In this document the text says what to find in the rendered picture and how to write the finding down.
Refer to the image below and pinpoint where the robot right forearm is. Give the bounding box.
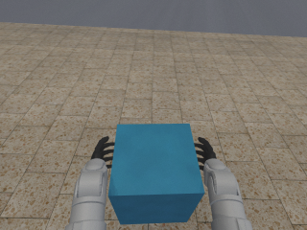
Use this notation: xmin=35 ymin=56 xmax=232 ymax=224
xmin=203 ymin=158 xmax=253 ymax=230

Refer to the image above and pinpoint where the carton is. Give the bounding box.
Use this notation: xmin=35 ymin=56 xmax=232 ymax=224
xmin=107 ymin=124 xmax=205 ymax=225

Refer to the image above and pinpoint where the robot left forearm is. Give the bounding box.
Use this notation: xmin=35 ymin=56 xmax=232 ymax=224
xmin=64 ymin=158 xmax=107 ymax=230

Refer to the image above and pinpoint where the left robot hand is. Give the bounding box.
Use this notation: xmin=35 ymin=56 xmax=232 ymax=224
xmin=91 ymin=136 xmax=115 ymax=169

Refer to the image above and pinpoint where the right robot hand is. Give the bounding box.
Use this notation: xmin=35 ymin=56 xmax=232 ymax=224
xmin=194 ymin=137 xmax=217 ymax=171

